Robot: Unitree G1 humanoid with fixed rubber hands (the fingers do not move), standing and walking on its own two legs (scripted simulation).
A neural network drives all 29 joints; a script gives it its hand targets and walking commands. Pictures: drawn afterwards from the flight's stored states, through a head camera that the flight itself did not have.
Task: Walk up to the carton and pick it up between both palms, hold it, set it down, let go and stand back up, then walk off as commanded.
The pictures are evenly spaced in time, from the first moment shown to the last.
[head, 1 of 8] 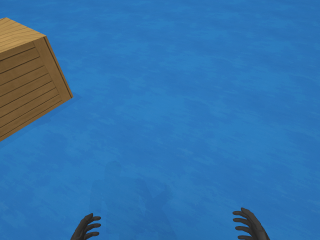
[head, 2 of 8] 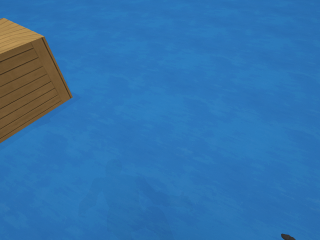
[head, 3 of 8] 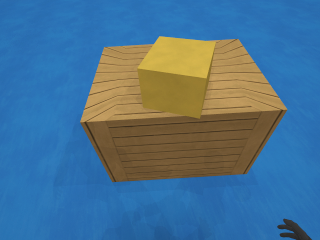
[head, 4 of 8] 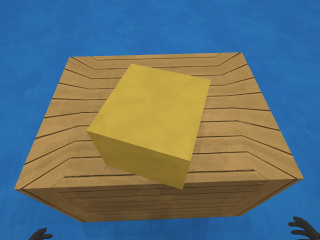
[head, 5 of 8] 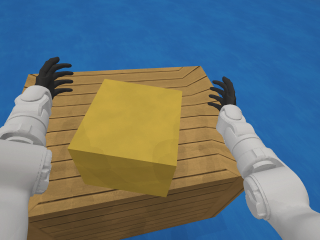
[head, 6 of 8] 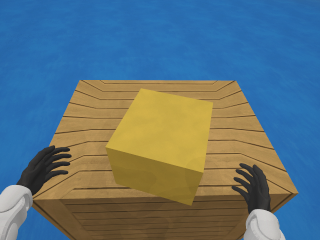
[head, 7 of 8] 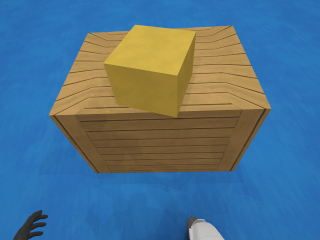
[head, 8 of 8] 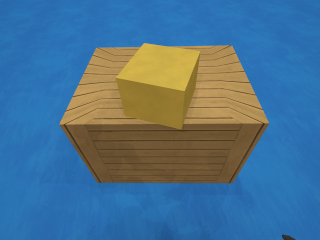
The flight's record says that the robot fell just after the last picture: no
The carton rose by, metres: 0.00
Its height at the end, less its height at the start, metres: +0.00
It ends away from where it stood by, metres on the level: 0.01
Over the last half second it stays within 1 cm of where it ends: yes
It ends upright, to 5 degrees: yes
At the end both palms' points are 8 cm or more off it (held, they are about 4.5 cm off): yes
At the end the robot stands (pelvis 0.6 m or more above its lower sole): yes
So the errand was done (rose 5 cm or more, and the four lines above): no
